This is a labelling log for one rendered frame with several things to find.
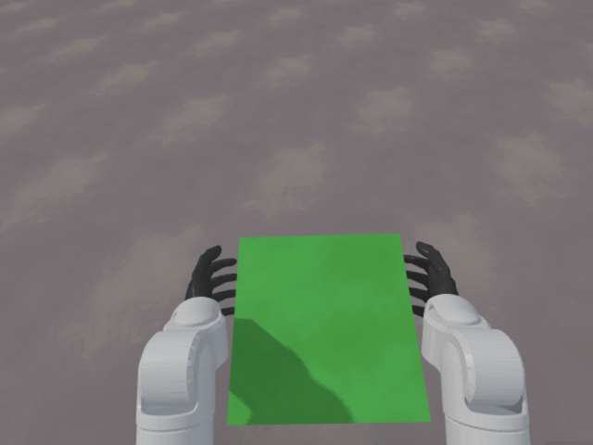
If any left robot hand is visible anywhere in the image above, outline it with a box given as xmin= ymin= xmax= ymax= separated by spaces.
xmin=184 ymin=246 xmax=237 ymax=316

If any right robot hand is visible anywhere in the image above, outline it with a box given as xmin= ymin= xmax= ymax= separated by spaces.
xmin=403 ymin=242 xmax=459 ymax=318

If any right robot forearm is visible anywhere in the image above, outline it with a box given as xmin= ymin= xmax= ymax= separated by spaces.
xmin=422 ymin=294 xmax=531 ymax=445

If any left robot forearm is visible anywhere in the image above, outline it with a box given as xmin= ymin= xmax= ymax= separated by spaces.
xmin=136 ymin=297 xmax=229 ymax=445

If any carton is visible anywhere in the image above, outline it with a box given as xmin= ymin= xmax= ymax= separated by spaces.
xmin=227 ymin=234 xmax=431 ymax=426

